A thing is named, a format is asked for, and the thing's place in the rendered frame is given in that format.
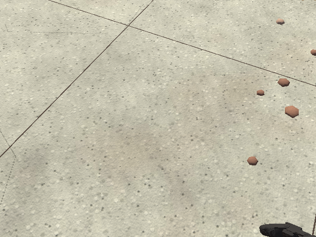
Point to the robot right hand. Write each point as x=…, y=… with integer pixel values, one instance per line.
x=283, y=230

